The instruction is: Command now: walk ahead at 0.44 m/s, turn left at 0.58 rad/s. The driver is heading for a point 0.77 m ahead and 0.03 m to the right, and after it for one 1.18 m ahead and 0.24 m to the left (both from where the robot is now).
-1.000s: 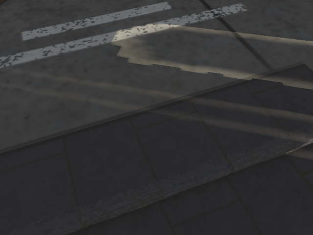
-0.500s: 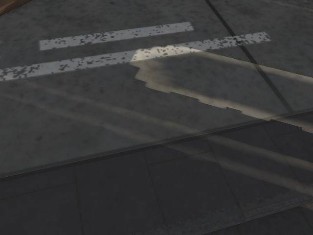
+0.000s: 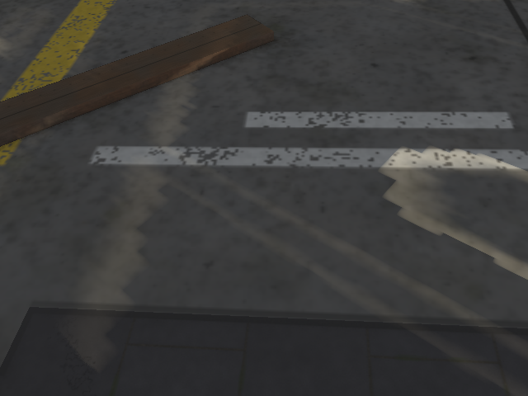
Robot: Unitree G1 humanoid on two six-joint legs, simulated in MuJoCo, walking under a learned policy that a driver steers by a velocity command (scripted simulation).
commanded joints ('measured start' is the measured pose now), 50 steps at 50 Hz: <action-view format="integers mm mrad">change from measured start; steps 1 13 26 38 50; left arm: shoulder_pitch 22 -48 -329 -87 -45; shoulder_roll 128 193 -104 264 123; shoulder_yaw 29 35 -93 33 16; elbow -30 -31 -240 -179 -80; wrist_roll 6 -34 -61 -31 -49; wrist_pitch -2 30 41 79 21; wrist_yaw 2 -5 -51 -90 -21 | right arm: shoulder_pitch -141 248 121 147 -228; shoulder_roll -5 -162 109 44 22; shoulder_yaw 4 -76 81 64 73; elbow -100 -49 205 66 -181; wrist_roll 6 1 -63 -54 -47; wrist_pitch -10 10 -18 -65 -103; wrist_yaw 9 18 14 -44 -23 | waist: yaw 27 -233 32 46 -44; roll -183 -97 0 -367 -79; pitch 143 -64 225 -198 70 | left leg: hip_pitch -162 1067 340 280 153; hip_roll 26 -26 129 -129 -3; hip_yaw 49 101 174 150 149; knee -70 -786 -1115 107 -378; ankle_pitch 13 -58 -128 -170 -25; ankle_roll -17 163 48 50 -14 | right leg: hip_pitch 106 -241 -1066 188 -161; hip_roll -247 -183 8 -205 23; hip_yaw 151 -69 207 890 369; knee -176 591 1584 111 -63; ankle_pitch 52 528 166 -137 410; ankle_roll -157 -42 -67 -455 -219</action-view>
